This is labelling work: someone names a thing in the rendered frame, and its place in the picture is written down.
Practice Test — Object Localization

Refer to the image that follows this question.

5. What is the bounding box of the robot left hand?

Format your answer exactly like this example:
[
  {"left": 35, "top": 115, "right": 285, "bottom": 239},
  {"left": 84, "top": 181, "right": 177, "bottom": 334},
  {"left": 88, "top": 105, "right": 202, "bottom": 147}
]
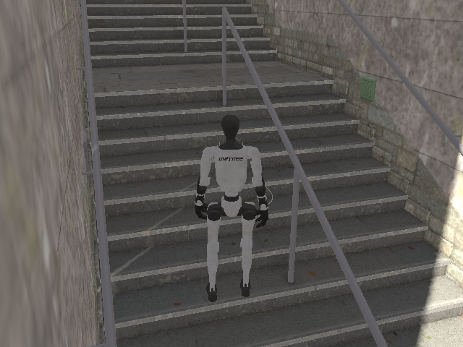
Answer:
[{"left": 195, "top": 203, "right": 208, "bottom": 220}]

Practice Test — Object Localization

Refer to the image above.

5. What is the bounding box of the robot left upper arm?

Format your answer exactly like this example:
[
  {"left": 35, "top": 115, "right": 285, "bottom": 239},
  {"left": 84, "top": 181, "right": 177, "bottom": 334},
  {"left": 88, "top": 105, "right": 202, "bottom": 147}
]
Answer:
[{"left": 199, "top": 146, "right": 216, "bottom": 186}]

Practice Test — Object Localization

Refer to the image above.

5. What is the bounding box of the robot head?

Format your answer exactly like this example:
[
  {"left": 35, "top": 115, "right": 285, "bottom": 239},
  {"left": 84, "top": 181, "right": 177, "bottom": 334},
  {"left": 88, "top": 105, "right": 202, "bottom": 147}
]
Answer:
[{"left": 218, "top": 115, "right": 243, "bottom": 150}]

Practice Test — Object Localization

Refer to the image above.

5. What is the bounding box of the robot right hand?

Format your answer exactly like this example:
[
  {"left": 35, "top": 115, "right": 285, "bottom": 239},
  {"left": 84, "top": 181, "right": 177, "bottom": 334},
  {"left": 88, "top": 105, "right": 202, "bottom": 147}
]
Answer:
[{"left": 255, "top": 209, "right": 268, "bottom": 228}]

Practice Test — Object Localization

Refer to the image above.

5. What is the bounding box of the robot right thigh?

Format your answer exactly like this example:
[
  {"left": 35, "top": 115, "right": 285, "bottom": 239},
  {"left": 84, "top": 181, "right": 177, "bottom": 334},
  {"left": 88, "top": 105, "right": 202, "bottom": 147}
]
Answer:
[{"left": 240, "top": 202, "right": 256, "bottom": 251}]

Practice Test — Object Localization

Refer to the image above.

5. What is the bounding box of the left robot forearm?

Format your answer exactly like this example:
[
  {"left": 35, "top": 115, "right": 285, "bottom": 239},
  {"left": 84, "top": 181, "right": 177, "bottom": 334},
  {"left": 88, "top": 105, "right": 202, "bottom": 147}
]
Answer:
[{"left": 195, "top": 176, "right": 207, "bottom": 206}]

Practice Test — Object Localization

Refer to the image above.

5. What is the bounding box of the right robot forearm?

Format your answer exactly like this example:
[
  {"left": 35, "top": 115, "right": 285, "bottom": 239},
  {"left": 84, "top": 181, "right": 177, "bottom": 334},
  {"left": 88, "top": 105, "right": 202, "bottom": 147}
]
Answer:
[{"left": 255, "top": 176, "right": 268, "bottom": 210}]

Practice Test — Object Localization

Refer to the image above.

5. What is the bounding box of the robot right upper arm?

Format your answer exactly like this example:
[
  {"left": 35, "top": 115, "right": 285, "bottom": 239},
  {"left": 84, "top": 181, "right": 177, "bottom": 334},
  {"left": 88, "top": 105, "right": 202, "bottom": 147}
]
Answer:
[{"left": 246, "top": 146, "right": 263, "bottom": 187}]

